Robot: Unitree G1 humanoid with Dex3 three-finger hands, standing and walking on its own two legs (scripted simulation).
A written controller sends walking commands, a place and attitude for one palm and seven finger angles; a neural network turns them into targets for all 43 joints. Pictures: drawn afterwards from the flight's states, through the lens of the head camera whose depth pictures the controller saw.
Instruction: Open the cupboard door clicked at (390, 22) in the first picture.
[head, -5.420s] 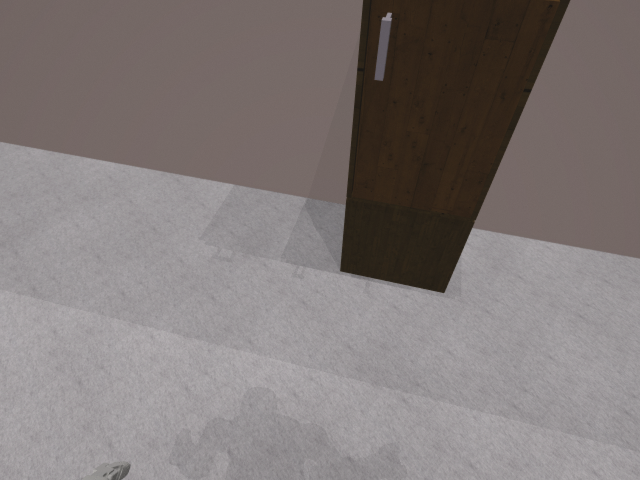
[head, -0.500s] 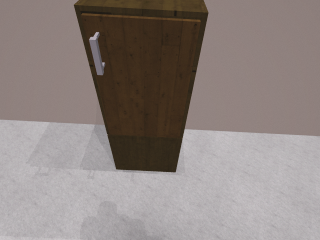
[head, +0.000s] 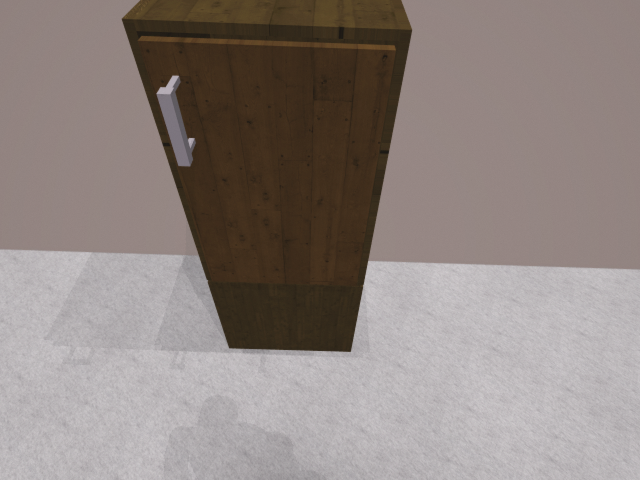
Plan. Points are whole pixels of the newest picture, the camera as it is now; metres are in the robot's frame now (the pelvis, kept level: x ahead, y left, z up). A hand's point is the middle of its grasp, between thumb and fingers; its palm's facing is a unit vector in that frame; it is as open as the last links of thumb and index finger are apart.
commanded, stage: look again from close up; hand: left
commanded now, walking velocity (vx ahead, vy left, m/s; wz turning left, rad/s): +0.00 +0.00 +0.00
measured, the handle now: (179, 122) +0.60 +0.27 +0.13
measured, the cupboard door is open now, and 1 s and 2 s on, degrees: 0 0 0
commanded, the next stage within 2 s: raise the hand with hooked fingers in 0.02 s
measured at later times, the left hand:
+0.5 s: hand (204, 439) +0.17 +0.15 -0.01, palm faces +0.00 -1.00 +0.02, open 8.3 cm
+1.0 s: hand (122, 392) +0.20 +0.23 +0.05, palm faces +0.12 -0.99 -0.03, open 11.4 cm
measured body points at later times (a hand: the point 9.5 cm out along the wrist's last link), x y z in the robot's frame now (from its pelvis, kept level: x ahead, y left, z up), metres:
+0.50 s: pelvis -0.02 -0.03 -0.04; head +0.00 -0.02 +0.41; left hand +0.17 +0.20 -0.01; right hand +0.20 -0.28 -0.08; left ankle +0.01 +0.09 -0.74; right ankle -0.05 -0.10 -0.74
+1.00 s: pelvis -0.04 -0.02 -0.04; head -0.03 -0.02 +0.41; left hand +0.18 +0.28 +0.06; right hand +0.09 -0.26 -0.13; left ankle +0.01 +0.09 -0.74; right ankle -0.05 -0.10 -0.74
